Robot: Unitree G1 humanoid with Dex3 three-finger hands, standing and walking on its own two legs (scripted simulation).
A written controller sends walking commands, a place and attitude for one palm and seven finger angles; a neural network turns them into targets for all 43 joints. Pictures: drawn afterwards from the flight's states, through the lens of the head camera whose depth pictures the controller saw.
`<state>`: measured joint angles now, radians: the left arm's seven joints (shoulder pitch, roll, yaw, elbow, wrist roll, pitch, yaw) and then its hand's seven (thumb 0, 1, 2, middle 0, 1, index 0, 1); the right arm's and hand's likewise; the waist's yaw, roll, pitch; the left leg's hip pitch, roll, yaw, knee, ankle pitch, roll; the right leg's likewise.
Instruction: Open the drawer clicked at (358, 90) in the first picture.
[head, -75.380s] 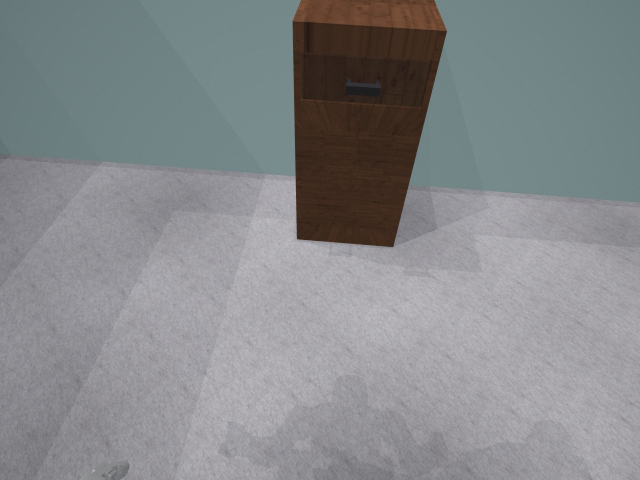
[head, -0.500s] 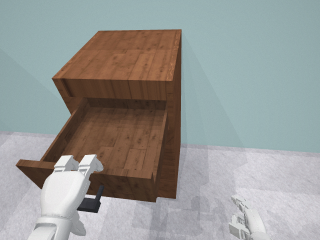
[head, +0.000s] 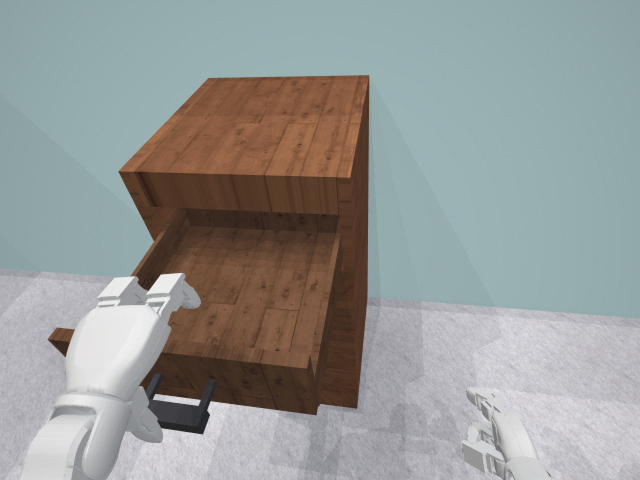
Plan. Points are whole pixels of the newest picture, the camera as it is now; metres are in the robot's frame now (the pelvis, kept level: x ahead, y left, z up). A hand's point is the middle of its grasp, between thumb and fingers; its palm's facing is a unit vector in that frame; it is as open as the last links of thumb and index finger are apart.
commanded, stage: lift the hand off the handle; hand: left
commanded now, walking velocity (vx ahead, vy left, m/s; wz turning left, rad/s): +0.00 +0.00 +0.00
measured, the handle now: (176, 399) +0.21 +0.26 -0.04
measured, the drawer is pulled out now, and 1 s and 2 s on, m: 0.30 0.30 0.30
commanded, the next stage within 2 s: draw the hand back to the body in 0.02 s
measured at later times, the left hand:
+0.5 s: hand (129, 366) +0.18 +0.25 +0.11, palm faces +0.09 -0.09 -0.99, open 13.8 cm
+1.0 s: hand (127, 337) +0.19 +0.23 +0.17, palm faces +0.37 -0.85 -0.36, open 13.0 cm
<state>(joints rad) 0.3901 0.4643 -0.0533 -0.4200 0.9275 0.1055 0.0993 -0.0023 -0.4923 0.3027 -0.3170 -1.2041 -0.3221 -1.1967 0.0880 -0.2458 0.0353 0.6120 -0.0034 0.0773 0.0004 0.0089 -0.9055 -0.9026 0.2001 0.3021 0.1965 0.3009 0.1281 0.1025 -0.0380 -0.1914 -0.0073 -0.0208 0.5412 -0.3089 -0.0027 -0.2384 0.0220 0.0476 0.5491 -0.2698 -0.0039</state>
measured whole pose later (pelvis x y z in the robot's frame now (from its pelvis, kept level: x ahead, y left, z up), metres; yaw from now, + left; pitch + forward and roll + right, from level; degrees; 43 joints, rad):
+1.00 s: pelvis +0.00 +0.00 +0.01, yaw +1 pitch -5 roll -1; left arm 0.48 0.32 0.22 -0.50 -0.01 -0.12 0.10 -0.01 -0.28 0.39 -0.30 -1.07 -0.30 -1.06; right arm 0.22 -0.19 0.06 0.59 -0.02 -0.15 -0.08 0.01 -0.90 -0.90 0.20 0.30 0.20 0.30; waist 0.07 0.03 0.02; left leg -0.11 0.00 -0.05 0.50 -0.30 -0.01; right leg -0.13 0.03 0.02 0.46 -0.24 -0.01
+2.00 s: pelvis +0.00 +0.00 +0.01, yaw +0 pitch +0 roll -1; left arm 0.55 0.31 0.33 -0.49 0.00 -0.14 0.12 0.01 0.89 0.90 -0.21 -0.31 -0.21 -0.30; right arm 0.20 -0.23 0.01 0.55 -0.03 -0.07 -0.07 0.01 -0.90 -0.90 0.20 0.30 0.20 0.30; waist 0.03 0.04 0.00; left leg -0.23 0.03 -0.03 0.51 -0.28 -0.01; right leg -0.23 0.05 0.04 0.42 -0.19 -0.01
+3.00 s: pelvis -0.23 -0.05 +0.01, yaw -1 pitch +2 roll +5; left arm 0.64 0.37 0.32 -0.45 0.00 -0.22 0.17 0.01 0.89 0.90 -0.21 -0.31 -0.22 -0.30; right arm 0.23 -0.22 0.00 0.61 -0.03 -0.08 -0.06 0.01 -0.90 -0.90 0.20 0.30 0.20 0.30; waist -0.01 -0.05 -0.08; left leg -0.37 -0.03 0.01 0.87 -0.43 -0.02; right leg -0.33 0.02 0.00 0.40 -0.10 -0.10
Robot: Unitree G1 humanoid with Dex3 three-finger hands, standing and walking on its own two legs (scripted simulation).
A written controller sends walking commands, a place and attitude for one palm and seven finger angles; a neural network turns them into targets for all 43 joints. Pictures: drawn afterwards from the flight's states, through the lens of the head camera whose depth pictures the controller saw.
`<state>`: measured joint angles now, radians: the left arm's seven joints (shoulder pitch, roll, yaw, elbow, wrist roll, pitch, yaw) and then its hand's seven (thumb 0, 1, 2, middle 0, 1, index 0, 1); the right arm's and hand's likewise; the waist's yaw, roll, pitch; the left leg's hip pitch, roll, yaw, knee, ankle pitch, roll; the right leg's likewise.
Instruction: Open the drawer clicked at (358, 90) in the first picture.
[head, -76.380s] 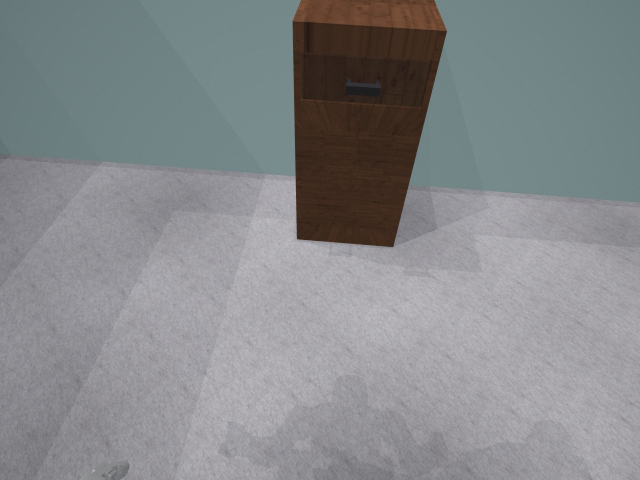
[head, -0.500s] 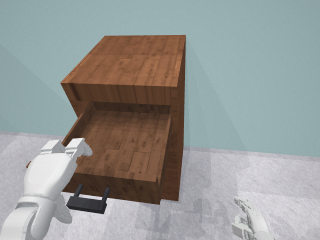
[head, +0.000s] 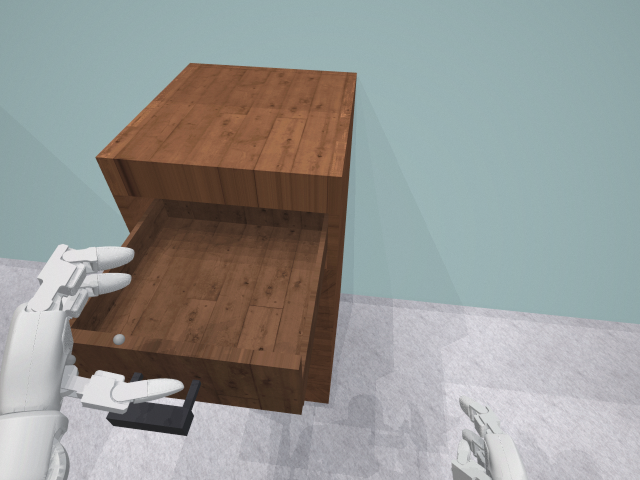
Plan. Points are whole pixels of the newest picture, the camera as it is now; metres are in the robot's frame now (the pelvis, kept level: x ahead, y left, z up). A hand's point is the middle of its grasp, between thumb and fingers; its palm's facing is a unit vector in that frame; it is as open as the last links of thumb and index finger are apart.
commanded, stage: draw the hand back to the body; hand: left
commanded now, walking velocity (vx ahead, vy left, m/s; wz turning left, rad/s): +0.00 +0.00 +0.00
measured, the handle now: (158, 400) +0.22 +0.25 -0.04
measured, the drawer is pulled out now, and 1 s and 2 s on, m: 0.30 0.30 0.30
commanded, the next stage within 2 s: step back with the hand held close in 0.72 s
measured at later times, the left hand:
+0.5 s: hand (105, 331) +0.19 +0.23 +0.17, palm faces +0.41 -0.82 -0.40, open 8.8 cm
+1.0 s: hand (104, 341) +0.19 +0.24 +0.15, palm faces +0.38 -0.81 -0.44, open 7.4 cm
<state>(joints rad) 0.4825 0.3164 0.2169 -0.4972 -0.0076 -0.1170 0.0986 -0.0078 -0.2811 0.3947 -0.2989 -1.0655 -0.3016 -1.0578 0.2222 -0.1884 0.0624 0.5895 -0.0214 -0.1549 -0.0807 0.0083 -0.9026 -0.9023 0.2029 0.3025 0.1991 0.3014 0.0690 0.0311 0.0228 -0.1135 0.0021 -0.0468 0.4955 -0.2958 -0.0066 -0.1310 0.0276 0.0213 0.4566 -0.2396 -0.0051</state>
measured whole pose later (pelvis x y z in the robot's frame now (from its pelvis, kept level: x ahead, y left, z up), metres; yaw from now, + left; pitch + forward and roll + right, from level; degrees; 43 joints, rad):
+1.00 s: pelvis -0.01 +0.00 +0.00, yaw -1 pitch +0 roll -1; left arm 0.55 0.31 0.33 -0.49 0.00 -0.14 0.12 0.01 0.89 0.90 -0.21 -0.31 -0.21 -0.30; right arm 0.20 -0.23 0.01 0.55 -0.03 -0.07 -0.07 0.01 -0.90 -0.90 0.20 0.30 0.20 0.30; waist 0.03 0.04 0.00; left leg -0.23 0.03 -0.03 0.51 -0.28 -0.01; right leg -0.23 0.05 0.04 0.42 -0.19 -0.01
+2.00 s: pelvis -0.24 -0.04 +0.01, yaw -2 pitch +2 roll +5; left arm 0.64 0.37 0.32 -0.45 0.00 -0.22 0.17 0.01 0.89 0.90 -0.21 -0.31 -0.22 -0.30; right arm 0.23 -0.22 0.00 0.61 -0.03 -0.08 -0.06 0.01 -0.90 -0.90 0.20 0.30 0.20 0.30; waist -0.01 -0.05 -0.08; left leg -0.37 -0.03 0.01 0.87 -0.43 -0.02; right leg -0.33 0.02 0.00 0.40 -0.10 -0.10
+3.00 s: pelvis -0.26 -0.03 +0.00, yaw -4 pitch +0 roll +0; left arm 0.64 0.41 0.34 -0.60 -0.02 -0.19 0.15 0.01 0.89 0.90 -0.21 -0.31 -0.21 -0.30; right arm 0.18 -0.20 0.01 0.54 0.01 -0.09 -0.04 0.01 -0.91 -0.90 0.20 0.30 0.20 0.30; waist 0.00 -0.04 0.03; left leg -0.24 -0.01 0.06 0.47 -0.24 0.04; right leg -0.19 0.03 -0.02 0.45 -0.26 -0.03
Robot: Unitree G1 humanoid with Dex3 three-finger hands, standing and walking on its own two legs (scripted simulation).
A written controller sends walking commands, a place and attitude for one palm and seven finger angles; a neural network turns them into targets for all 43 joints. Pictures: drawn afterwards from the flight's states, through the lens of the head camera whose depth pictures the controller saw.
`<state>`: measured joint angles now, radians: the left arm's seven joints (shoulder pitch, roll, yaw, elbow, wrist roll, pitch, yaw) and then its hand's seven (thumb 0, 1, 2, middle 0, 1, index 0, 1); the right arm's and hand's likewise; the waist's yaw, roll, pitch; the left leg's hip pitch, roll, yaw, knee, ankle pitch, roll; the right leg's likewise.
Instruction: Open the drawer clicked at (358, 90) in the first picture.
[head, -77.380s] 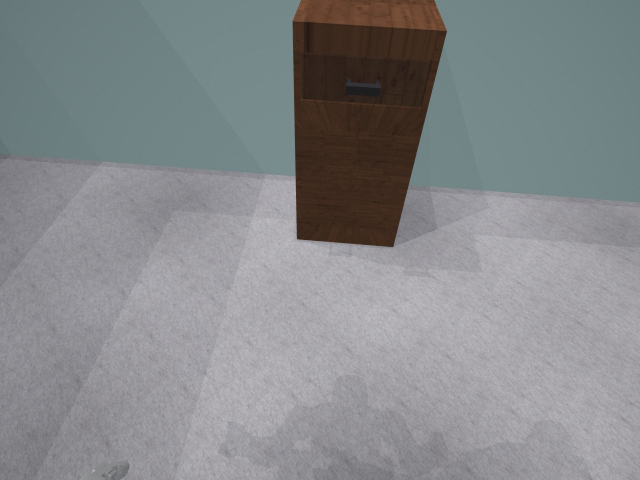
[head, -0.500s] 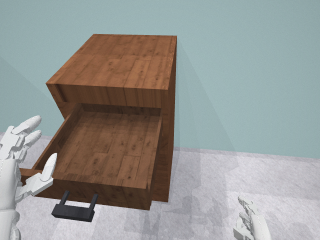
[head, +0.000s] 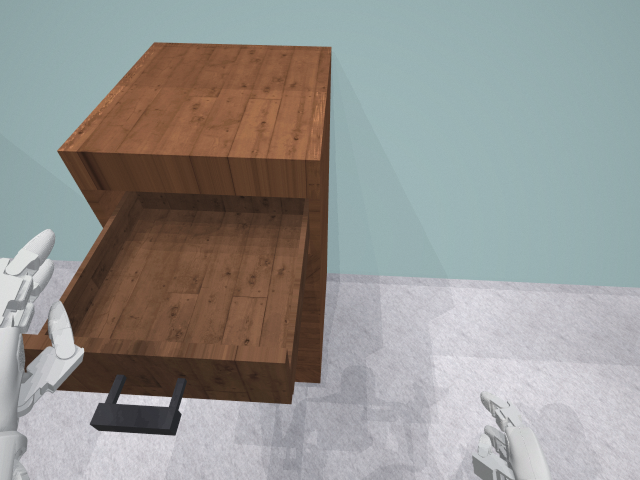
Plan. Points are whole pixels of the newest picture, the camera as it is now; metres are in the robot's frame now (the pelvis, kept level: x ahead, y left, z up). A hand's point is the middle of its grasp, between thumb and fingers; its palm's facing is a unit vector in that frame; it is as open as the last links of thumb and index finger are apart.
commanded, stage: step back with the hand held close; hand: left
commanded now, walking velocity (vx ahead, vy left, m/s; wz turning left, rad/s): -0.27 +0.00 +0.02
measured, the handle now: (143, 401) +0.22 +0.26 -0.05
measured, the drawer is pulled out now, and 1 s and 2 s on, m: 0.30 0.30 0.30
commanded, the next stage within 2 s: stop stepping back and stand still in 0.78 s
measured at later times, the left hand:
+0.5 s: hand (40, 452) +0.11 +0.23 +0.15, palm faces +0.37 -0.82 -0.42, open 7.4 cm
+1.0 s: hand out of the picture -0.04 +0.19 +0.16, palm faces +0.36 -0.79 -0.49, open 7.4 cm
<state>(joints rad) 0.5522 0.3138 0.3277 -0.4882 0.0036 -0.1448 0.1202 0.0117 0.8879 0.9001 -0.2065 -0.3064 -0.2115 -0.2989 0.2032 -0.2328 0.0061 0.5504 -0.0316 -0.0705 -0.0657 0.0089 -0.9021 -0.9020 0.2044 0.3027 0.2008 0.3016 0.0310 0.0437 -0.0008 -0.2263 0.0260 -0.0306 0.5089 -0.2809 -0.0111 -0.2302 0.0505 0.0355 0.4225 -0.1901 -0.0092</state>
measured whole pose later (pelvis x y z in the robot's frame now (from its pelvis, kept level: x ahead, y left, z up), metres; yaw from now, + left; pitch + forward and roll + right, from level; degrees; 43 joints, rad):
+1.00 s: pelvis -0.23 -0.05 +0.01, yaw -1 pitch +2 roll +5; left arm 0.64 0.37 0.32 -0.45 0.00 -0.22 0.17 0.01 0.89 0.90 -0.21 -0.31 -0.22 -0.30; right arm 0.23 -0.22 0.00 0.61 -0.03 -0.08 -0.06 0.01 -0.90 -0.90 0.20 0.30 0.20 0.30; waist -0.01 -0.05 -0.08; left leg -0.37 -0.03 0.01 0.87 -0.43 -0.02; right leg -0.33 0.02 0.00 0.40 -0.10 -0.10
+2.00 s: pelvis -0.25 -0.04 +0.00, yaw -3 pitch +0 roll +0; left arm 0.64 0.41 0.34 -0.60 -0.02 -0.19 0.15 0.01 0.89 0.90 -0.21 -0.31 -0.21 -0.30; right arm 0.18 -0.20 0.01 0.54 0.01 -0.09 -0.04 0.01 -0.91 -0.90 0.20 0.30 0.20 0.30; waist 0.00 -0.04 0.03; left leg -0.24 -0.01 0.06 0.47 -0.24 0.04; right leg -0.19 0.03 -0.02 0.45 -0.26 -0.03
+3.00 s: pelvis -0.28 -0.03 +0.00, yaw -2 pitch +1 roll -1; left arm 0.49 0.39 0.24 -0.30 0.02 -0.17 0.09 0.00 0.89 0.90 -0.20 -0.30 -0.21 -0.30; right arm 0.18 -0.25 0.01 0.69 -0.01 -0.13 0.00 0.01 -0.90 -0.90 0.20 0.30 0.20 0.30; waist 0.01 0.03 -0.02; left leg -0.33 -0.01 0.04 0.52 -0.21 0.05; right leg -0.26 0.03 -0.04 0.46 -0.22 -0.02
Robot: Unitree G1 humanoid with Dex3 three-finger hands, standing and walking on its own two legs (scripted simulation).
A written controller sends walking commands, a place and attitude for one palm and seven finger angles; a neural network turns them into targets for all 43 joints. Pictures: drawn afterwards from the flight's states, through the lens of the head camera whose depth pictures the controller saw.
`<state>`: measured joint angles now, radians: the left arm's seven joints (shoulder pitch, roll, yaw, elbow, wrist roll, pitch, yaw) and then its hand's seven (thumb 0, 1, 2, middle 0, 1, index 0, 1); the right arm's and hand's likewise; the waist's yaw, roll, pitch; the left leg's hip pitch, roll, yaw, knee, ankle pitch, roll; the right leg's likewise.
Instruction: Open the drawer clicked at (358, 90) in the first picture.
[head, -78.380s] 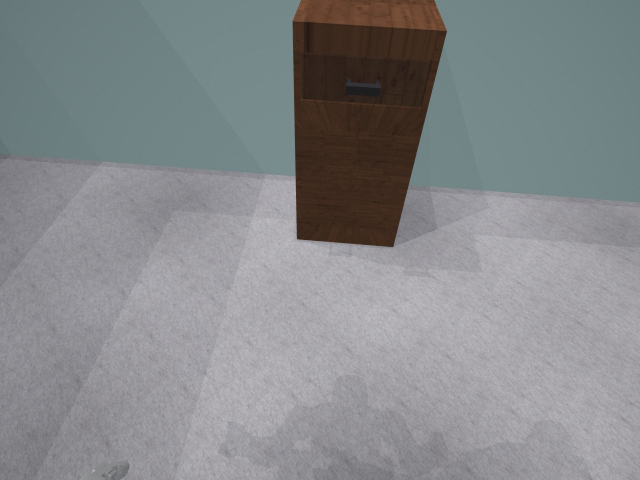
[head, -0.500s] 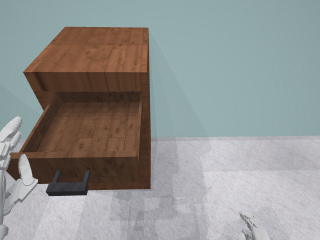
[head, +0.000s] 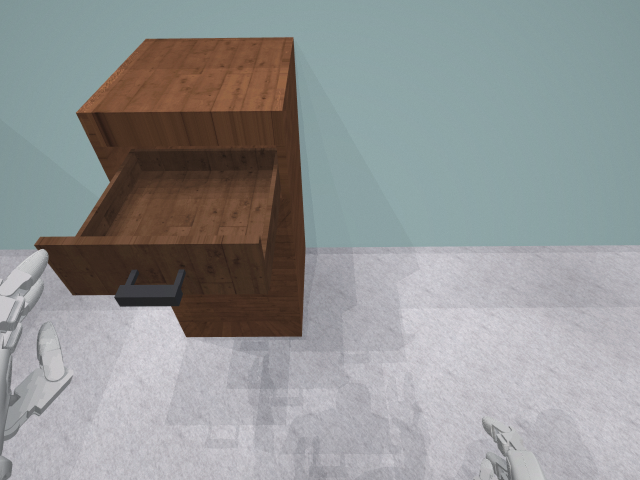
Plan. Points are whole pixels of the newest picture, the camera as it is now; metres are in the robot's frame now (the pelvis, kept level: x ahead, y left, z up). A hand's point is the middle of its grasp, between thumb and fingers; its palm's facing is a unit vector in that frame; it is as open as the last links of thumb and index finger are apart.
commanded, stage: stop stepping back and stand still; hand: left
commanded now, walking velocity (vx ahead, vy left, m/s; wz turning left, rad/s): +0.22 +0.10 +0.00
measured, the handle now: (153, 285) +0.44 +0.31 -0.05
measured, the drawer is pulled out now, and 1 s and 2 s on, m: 0.30 0.30 0.30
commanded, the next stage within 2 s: let the arm hang, fingers relaxed in 1.84 s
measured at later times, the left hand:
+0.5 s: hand (74, 440) +0.13 +0.20 +0.15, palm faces +0.43 -0.80 -0.42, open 7.4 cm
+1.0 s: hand (60, 383) +0.18 +0.24 +0.15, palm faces +0.30 -0.84 -0.46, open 7.4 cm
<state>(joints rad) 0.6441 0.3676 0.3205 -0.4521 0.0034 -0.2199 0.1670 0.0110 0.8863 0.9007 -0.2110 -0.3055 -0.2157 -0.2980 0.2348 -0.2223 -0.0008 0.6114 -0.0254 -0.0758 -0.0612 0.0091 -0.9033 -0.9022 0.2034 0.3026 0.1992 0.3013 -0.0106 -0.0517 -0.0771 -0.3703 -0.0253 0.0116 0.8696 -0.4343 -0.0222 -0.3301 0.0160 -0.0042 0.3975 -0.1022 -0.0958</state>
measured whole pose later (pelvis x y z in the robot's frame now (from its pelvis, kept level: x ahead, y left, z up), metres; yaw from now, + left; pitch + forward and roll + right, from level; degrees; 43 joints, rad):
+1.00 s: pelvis -0.02 +0.01 -0.01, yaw -2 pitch +0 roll +0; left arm 0.64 0.41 0.34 -0.60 -0.02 -0.19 0.15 0.01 0.89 0.90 -0.21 -0.31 -0.21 -0.30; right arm 0.18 -0.20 0.01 0.54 0.01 -0.09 -0.04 0.01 -0.91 -0.90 0.20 0.30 0.20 0.30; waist 0.00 -0.04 0.03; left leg -0.24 -0.01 0.06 0.47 -0.24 0.04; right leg -0.19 0.03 -0.02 0.45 -0.26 -0.03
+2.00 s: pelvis -0.05 +0.02 -0.01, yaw -1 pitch +1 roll -1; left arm 0.49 0.39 0.24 -0.30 0.02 -0.17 0.09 0.00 0.89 0.90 -0.20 -0.30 -0.21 -0.30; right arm 0.18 -0.25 0.01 0.69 -0.01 -0.13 0.00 0.01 -0.90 -0.90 0.20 0.30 0.20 0.30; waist 0.01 0.03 -0.02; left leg -0.33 -0.01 0.04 0.52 -0.21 0.05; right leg -0.26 0.03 -0.04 0.46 -0.22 -0.02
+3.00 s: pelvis -0.03 -0.01 +0.00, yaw -1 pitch -2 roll +0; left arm 0.09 0.31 0.00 1.09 0.01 -0.03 0.01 0.00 0.91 0.90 -0.20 -0.30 -0.20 -0.30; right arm 0.12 -0.31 0.00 1.10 -0.02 0.00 0.00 0.00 -0.91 -0.90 0.20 0.30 0.20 0.30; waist -0.01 0.01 0.05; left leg -0.12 -0.01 0.04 0.30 -0.15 0.01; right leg -0.09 0.04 -0.03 0.32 -0.20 -0.05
